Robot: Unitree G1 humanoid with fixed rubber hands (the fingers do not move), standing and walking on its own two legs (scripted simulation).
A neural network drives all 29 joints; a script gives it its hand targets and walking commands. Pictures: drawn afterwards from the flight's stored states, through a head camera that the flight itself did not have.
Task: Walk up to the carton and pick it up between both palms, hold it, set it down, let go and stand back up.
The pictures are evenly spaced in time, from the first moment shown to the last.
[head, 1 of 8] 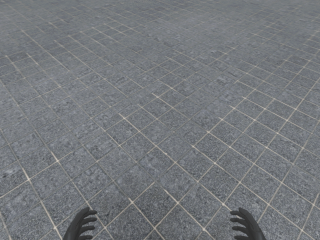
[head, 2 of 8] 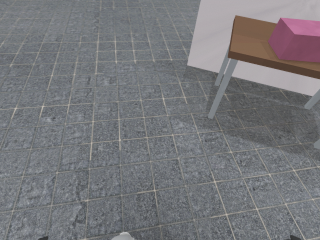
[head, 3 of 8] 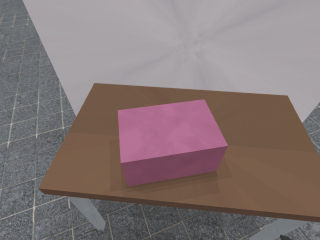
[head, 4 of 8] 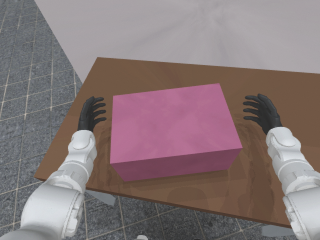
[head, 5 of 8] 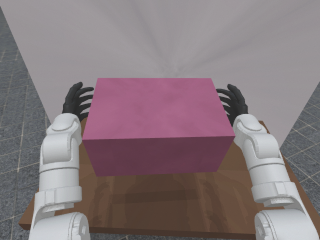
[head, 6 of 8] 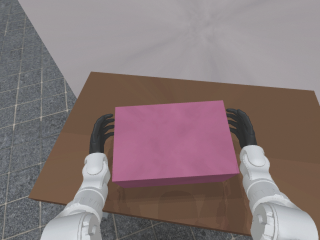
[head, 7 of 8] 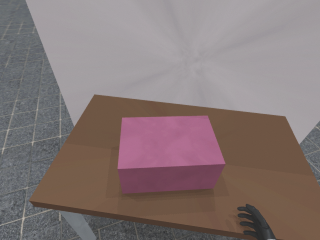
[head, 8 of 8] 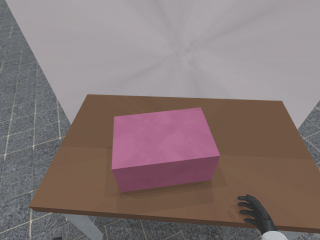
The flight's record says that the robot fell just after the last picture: no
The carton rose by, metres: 0.24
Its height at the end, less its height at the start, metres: +0.00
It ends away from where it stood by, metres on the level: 0.02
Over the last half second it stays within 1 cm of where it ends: yes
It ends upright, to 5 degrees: yes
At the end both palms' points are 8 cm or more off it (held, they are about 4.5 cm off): yes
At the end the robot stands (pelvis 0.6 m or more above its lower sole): yes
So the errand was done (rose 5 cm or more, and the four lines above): yes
